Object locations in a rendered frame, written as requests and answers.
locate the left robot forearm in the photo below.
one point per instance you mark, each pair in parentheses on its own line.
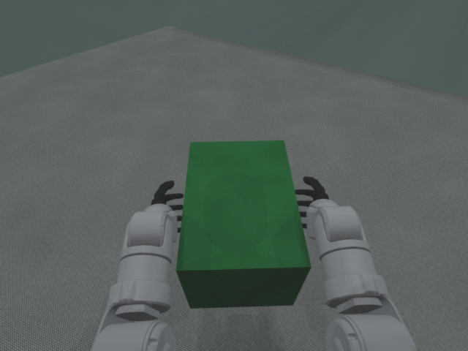
(142,290)

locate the right robot forearm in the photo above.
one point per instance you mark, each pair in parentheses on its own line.
(351,284)

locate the robot right upper arm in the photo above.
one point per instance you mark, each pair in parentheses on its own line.
(367,332)

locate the robot left upper arm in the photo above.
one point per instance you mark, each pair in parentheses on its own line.
(151,335)

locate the robot right hand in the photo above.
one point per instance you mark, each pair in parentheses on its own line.
(317,193)

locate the carton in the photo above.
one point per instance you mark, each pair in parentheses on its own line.
(241,241)

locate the robot left hand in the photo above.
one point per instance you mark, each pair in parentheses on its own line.
(161,198)

